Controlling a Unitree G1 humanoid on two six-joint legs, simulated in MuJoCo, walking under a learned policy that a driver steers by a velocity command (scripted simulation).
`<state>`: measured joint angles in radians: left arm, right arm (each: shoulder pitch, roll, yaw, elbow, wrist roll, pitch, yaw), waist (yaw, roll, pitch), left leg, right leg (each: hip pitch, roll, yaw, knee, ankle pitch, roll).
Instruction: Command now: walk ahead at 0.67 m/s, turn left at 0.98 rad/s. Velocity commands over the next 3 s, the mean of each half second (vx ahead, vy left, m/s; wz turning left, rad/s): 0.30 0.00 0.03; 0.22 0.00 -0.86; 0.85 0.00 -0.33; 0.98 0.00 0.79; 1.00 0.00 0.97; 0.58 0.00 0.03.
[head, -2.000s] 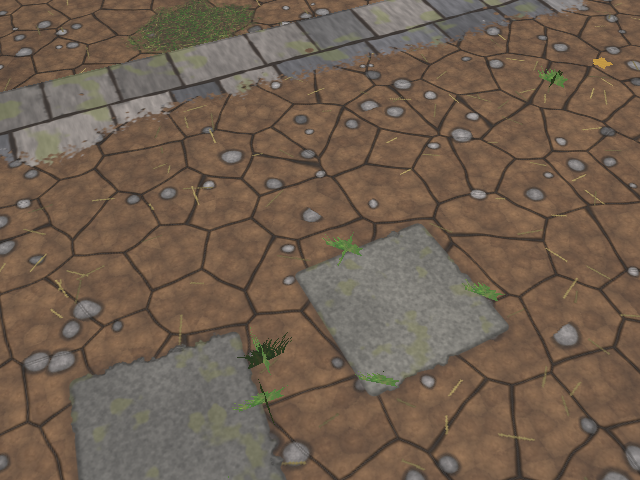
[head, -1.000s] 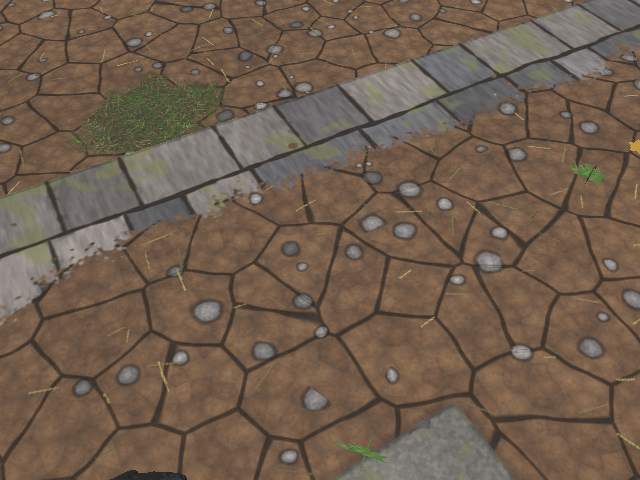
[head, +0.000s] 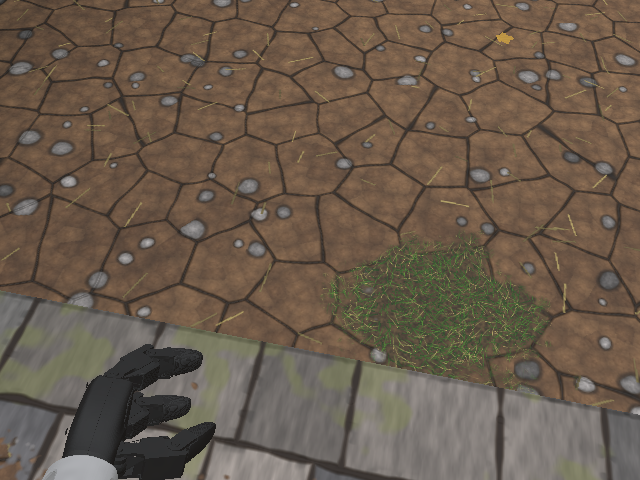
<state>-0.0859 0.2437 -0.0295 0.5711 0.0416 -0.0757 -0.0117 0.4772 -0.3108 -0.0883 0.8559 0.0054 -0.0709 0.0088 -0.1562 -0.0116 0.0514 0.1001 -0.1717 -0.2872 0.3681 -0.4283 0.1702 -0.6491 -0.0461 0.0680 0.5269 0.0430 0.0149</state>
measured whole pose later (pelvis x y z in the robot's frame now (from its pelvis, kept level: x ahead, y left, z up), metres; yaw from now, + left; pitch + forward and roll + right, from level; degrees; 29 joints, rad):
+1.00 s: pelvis +0.30 -0.09 +0.03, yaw -29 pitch +3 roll +4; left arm 0.42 0.28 0.06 0.65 -0.01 -0.01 0.01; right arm 0.11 -0.32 -0.11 0.73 -0.02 -0.07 0.02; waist 0.03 0.01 -0.03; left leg -0.62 0.01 -0.05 0.94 -0.18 -0.02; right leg -0.24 0.01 0.13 0.45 -0.27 -0.07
